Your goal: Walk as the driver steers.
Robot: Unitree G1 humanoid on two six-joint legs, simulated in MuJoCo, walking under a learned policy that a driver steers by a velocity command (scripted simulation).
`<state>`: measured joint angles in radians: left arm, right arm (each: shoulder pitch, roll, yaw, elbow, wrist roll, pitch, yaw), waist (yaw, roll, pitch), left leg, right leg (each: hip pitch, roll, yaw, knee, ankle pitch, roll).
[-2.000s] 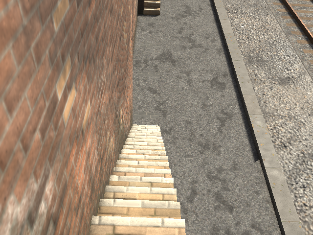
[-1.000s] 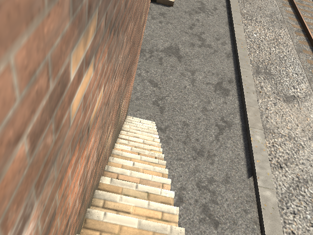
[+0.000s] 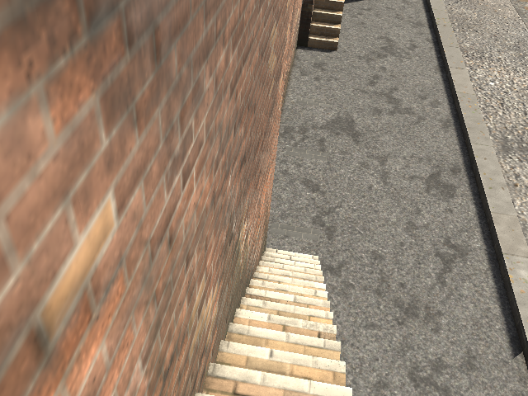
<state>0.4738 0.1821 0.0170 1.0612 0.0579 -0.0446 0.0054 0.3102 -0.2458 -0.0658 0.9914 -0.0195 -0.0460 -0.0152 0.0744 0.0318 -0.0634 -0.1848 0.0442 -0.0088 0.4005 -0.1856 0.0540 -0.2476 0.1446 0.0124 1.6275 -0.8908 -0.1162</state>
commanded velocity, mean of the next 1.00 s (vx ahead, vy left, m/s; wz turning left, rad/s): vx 0.50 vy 0.00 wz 0.00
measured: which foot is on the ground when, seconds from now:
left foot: down 0.00-0.54, up 0.56-1.00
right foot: up 0.00-0.52, down 0.54-1.00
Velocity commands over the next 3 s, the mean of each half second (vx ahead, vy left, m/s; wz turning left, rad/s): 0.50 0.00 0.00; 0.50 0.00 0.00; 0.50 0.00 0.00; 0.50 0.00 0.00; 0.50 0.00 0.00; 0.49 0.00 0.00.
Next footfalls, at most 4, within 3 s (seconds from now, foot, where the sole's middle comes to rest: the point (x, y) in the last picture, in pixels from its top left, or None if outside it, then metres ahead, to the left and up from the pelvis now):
0.54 right None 0.32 -0.17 -0.98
1.04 left None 0.57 0.07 -1.18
1.64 right None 0.80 -0.21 -1.37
2.24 left None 1.05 0.02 -1.57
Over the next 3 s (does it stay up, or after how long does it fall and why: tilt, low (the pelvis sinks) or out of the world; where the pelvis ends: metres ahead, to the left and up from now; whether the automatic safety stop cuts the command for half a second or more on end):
stays up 1.27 -0.12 -1.00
